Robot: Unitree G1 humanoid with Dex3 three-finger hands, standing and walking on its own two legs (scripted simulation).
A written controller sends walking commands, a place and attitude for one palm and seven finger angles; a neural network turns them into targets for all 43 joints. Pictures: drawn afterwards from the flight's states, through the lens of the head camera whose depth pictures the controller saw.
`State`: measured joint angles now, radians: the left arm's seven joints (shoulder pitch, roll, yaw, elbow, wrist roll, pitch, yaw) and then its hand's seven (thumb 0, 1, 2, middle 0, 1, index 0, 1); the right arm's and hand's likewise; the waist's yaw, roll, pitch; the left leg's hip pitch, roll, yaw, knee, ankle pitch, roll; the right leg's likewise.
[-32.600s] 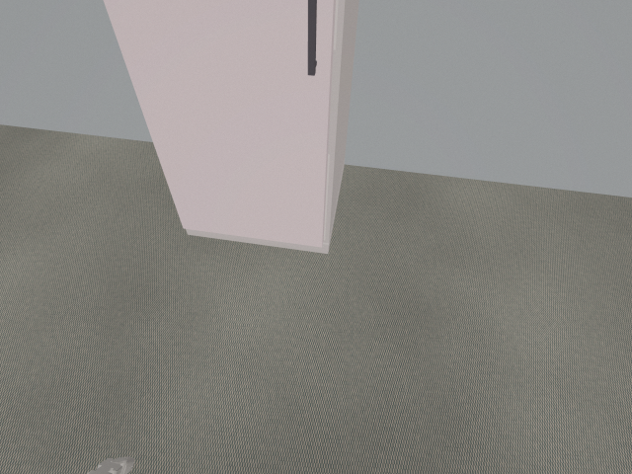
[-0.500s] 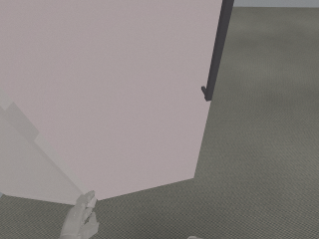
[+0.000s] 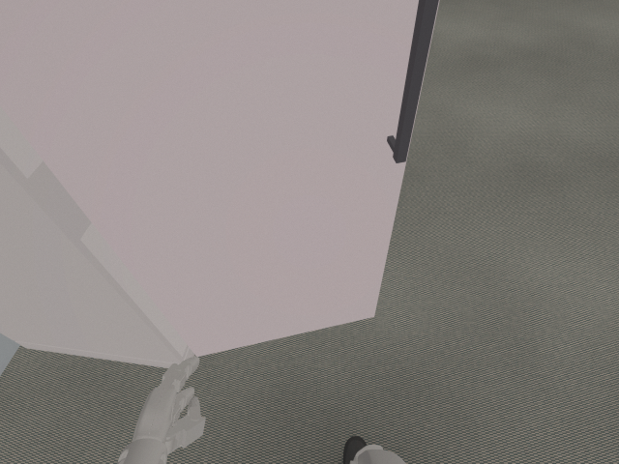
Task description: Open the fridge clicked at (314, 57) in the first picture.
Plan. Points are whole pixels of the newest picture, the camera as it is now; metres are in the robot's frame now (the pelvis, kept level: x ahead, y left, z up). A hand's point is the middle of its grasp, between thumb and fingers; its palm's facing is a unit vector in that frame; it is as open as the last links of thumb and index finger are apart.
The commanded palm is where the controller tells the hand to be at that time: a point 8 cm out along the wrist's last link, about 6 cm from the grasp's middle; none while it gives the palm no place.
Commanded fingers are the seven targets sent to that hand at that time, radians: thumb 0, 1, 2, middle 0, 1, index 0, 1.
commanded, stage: step back with the hand held close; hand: right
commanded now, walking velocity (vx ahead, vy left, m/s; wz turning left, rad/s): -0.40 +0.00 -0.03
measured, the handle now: (411, 55) +0.58 -0.16 +0.22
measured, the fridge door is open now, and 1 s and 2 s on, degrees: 69 69 69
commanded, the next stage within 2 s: stop stepping back and stand still in 0.10 s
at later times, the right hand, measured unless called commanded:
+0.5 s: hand out of the picture +0.11 -0.31 +0.17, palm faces +0.54 +0.77 -0.32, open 7.4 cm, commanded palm +0.05 -0.32 +0.19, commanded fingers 0.00 -0.90 -0.90 0.20 0.30 0.20 0.30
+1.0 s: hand out of the picture +0.09 -0.30 +0.16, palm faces +0.49 +0.79 -0.36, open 7.4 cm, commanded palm none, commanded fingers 0.00 -0.90 -0.90 0.20 0.30 0.20 0.30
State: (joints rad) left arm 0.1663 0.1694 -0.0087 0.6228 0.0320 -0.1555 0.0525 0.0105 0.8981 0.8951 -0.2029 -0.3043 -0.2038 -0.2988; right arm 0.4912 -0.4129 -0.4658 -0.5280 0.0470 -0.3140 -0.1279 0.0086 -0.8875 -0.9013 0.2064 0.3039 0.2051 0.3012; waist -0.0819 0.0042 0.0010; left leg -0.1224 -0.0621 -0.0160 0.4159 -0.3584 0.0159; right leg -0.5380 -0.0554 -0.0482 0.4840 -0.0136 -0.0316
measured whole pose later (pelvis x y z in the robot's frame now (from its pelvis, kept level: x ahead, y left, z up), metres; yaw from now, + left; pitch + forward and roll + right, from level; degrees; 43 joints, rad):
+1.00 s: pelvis -0.09 -0.02 +0.01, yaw -2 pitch -1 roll +1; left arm 0.24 0.22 -0.02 0.65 0.01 -0.14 0.08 0.01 0.90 0.90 -0.20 -0.30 -0.20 -0.30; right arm 0.47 -0.34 -0.36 -0.36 0.02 -0.19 -0.14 0.01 -0.89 -0.90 0.21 0.30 0.21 0.30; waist -0.03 0.01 -0.04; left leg -0.17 -0.04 0.01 0.46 -0.27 0.03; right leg -0.27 0.00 -0.02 0.48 -0.19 -0.02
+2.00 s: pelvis -0.10 -0.04 +0.02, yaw -3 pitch -1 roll +1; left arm 0.13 0.28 0.02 1.10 0.03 0.00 0.01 0.00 0.90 0.89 -0.20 -0.30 -0.20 -0.30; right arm 0.15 -0.28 -0.02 1.12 -0.02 -0.02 -0.01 0.00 -0.90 -0.90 0.20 0.30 0.20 0.30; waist 0.00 0.00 0.02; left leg -0.14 0.00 0.02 0.38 -0.22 0.00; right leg -0.24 0.04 -0.01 0.38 -0.12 -0.05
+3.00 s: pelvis -0.06 -0.03 +0.02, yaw -2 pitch -1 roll +0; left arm 0.08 0.32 0.00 1.13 0.02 0.00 0.01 0.00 0.90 0.89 -0.20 -0.30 -0.20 -0.30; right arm 0.11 -0.32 -0.01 1.13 -0.02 -0.02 -0.01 0.00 -0.90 -0.90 0.20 0.30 0.20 0.30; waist 0.01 0.01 0.05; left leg -0.04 -0.01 0.01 0.29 -0.23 0.01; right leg -0.15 0.03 -0.02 0.32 -0.15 -0.04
